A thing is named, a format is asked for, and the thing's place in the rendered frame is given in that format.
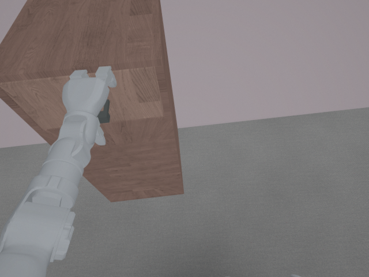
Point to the handle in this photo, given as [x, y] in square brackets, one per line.
[104, 116]

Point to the robot left forearm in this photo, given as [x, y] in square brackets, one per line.
[57, 182]

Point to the drawer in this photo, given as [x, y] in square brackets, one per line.
[135, 96]

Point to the cabinet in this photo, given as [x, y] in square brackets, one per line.
[52, 38]

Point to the robot left hand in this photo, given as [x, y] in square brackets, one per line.
[84, 93]

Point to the left robot upper arm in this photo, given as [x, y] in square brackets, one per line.
[39, 235]

